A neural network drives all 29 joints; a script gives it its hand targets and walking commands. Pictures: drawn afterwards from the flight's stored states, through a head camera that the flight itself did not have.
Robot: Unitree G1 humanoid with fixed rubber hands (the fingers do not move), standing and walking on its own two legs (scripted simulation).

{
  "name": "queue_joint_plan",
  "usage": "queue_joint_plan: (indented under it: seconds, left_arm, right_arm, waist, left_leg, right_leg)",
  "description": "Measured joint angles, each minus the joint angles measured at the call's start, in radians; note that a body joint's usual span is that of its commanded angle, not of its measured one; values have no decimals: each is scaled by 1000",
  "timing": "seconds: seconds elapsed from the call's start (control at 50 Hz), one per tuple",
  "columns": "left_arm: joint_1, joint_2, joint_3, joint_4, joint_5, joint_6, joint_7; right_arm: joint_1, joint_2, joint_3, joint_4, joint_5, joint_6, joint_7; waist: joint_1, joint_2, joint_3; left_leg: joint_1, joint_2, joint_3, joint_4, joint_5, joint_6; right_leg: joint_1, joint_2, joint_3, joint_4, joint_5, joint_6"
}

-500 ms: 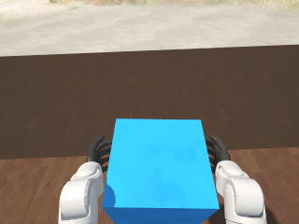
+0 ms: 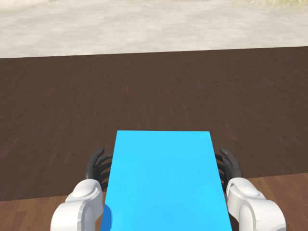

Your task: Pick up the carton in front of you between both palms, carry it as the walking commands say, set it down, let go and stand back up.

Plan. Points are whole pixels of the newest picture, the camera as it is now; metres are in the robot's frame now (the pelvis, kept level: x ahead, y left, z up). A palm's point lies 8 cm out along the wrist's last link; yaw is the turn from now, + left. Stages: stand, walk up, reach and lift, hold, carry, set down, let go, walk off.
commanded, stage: carry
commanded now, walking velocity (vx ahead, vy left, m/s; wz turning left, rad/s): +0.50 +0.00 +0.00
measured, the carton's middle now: (162, 194) +0.23 -0.01 +0.03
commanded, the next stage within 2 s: none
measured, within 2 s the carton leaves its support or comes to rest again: neither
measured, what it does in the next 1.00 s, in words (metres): walks ahead: right foot, then left foot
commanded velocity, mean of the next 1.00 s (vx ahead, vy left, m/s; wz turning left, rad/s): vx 0.50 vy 0.00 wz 0.00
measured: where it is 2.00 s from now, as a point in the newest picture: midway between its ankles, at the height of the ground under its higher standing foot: (146, 124)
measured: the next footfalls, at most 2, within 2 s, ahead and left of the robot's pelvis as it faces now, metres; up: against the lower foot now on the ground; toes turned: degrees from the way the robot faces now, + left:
right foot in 0.22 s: +0.35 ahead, -0.11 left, +0.00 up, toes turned -9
left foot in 0.74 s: +0.69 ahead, +0.09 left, -0.01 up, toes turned +9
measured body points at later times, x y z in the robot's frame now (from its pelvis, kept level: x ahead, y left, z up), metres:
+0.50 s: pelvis +0.33 -0.04 +0.00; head +0.34 -0.06 +0.45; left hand +0.56 +0.13 +0.07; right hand +0.59 -0.17 +0.06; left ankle +0.38 +0.12 -0.68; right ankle +0.31 -0.10 -0.75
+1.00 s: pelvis +0.65 +0.04 -0.02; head +0.73 +0.05 +0.43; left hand +1.03 +0.18 +0.05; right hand +1.02 -0.12 +0.06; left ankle +0.65 +0.09 -0.75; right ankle +0.66 -0.10 -0.68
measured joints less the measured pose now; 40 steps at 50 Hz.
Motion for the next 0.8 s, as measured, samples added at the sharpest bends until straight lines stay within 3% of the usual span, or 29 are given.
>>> queue_joint_plan:
  seconds: [0.14, 0.2, 0.24, 0.28, 0.3, 0.34, 0.4, 0.56, 0.68, 0.74, 0.76, 0.8]
  left_arm:
    - [36, -4, -4, -35, 22, 2, 0]
    - [37, -4, -3, -30, 18, 6, 0]
    - [22, -3, -9, 6, 15, -5, 0]
    - [0, 0, -12, 57, 15, -17, 0]
    - [-2, 0, -11, 70, 14, -20, 0]
    - [11, -2, -7, 71, 12, -30, 0]
    - [34, -4, -3, 57, 13, -53, -2]
    - [-15, 2, 4, 89, 6, -89, -9]
    - [-190, 4, 57, 191, -4, -87, 3]
    - [-303, 24, 92, 268, -8, -89, 18]
    - [-345, 42, 105, 304, -10, -96, 24]
    - [-418, 70, 131, 379, -16, -110, 36]
  right_arm:
    - [-9, -1, 10, 13, 1, 2, 12]
    - [1, 0, 12, 8, -5, 6, 12]
    - [2, -1, 0, 18, -9, 3, 12]
    - [-7, -1, -15, 46, -14, -1, 13]
    - [-8, -1, -17, 54, -16, -2, 13]
    - [-3, -1, -10, 59, -22, -9, 16]
    - [9, 1, 5, 63, -33, -36, 26]
    - [-14, -2, 0, 71, -44, -75, 26]
    - [-170, -8, -64, 156, -23, -75, 4]
    - [-297, -21, -98, 261, -13, -91, -8]
    - [-345, -21, -108, 313, -12, -107, -14]
    - [-434, -20, -121, 402, -7, -126, -31]
  waist:
    - [17, -13, 1]
    - [27, 1, 16]
    - [42, 27, 27]
    - [61, 28, 45]
    - [66, 22, 56]
    - [73, 8, 72]
    - [82, -8, 79]
    - [82, -15, 46]
    - [84, -12, 53]
    - [65, -31, 70]
    - [49, -52, 84]
    - [20, -54, 118]
  left_leg:
    - [201, 12, -19, -66, -114, -51]
    - [263, 35, -30, 3, -213, -81]
    - [206, 84, -35, 240, -247, -85]
    - [33, 80, -117, 617, -218, -77]
    - [-56, 68, -146, 764, -196, -66]
    - [-206, 63, -159, 903, -131, -48]
    - [-360, 81, -145, 860, -47, -42]
    - [-513, 111, -99, 484, 131, -60]
    - [-489, 76, -59, 312, 224, -17]
    - [-414, 31, -32, 258, 204, 16]
    - [-420, 15, -25, 307, 192, 32]
    - [-430, 7, -30, 374, 209, 62]
  right_leg:
    - [-11, 22, -74, -292, 142, -15]
    - [61, 54, -127, -370, 146, -34]
    - [94, 76, -155, -339, 129, -73]
    - [105, 72, -164, -287, 60, -108]
    - [128, 70, -165, -301, 42, -112]
    - [187, 71, -163, -363, 41, -100]
    - [277, 73, -151, -457, 35, -95]
    - [493, 78, -114, -575, -56, -57]
    - [637, 84, -94, -560, -193, -10]
    - [657, 55, -89, -413, -317, 14]
    - [610, 22, -82, -269, -326, 9]
    - [450, 38, 16, 90, -295, -12]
